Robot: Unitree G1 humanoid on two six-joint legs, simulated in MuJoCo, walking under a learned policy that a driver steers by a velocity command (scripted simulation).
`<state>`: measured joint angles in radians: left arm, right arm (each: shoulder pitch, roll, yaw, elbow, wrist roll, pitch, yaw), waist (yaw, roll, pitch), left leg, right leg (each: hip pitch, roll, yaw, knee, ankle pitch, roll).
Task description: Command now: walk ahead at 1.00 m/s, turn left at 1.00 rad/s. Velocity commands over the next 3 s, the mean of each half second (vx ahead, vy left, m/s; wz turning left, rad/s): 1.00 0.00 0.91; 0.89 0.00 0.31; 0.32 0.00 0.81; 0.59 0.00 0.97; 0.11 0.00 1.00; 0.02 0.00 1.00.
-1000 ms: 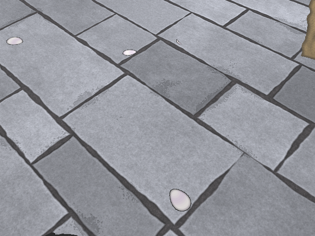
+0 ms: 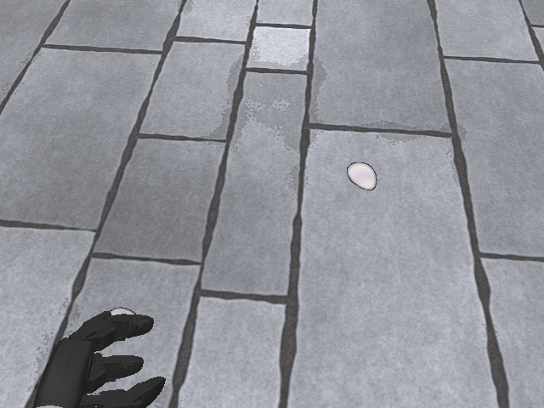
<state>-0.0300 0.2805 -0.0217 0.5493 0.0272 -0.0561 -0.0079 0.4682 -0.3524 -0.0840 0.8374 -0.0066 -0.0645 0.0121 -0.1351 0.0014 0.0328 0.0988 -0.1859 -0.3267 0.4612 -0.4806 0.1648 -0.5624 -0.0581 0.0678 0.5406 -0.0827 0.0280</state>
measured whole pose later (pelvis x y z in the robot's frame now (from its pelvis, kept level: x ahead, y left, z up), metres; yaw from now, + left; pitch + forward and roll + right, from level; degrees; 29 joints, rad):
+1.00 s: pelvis +0.86 +0.22 +0.01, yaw +36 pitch +1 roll -1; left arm 0.10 0.26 0.01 0.69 0.03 -0.09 0.00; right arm 0.36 -0.29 -0.04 0.90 0.04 -0.06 -0.02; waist -0.03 0.00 0.09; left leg -0.25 -0.08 -0.08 1.32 -0.46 0.05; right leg -0.44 -0.03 -0.14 0.58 -0.15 -0.04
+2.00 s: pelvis +1.19 +0.58 +0.02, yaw +87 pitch +2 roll -2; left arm 0.32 0.33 0.08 0.78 0.00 -0.03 0.05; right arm 0.04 -0.32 -0.08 0.56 0.03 0.00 0.05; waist 0.10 0.03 0.09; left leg -0.72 0.07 0.03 0.85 -0.09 -0.01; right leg 0.01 -0.02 -0.22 0.35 -0.38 0.01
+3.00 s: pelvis +1.23 +0.75 +0.01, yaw +147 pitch +2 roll -2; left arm 0.11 0.33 0.11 0.68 0.01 0.02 0.02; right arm 0.18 -0.31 -0.10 0.59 0.00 0.05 0.00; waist 0.01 -0.05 0.08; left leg -0.36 0.00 -0.02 0.63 -0.32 0.04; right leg -0.47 -0.10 -0.07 0.96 -0.49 0.07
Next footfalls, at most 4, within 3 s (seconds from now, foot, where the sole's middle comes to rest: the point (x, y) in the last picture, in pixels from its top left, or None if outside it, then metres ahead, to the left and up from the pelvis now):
0.02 right None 0.20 -0.17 -0.75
0.46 left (205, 372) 0.56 0.12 -0.75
0.90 right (167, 217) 1.04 0.21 -0.75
1.30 left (63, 221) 1.06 0.51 -0.75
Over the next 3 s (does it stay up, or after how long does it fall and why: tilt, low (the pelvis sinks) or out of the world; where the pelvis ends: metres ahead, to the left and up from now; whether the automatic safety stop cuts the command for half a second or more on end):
stays up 1.23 0.75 0.01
